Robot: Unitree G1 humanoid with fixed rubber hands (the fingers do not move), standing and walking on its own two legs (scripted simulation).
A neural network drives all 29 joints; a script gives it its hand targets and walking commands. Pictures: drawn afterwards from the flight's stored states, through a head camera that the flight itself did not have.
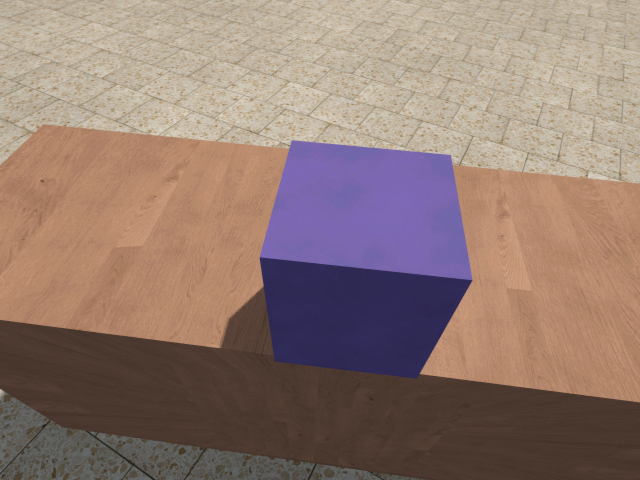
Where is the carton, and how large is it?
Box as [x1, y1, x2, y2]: [260, 140, 471, 378]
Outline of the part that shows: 292,140 260,254 260,263 274,360 416,378 471,281 471,274 450,155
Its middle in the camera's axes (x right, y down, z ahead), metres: +0.05 +0.03 +0.54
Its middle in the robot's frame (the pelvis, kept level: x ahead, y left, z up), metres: +0.38 -0.04 +0.04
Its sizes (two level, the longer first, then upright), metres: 0.210 0.200 0.250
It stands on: a pedestal, 0.70 m high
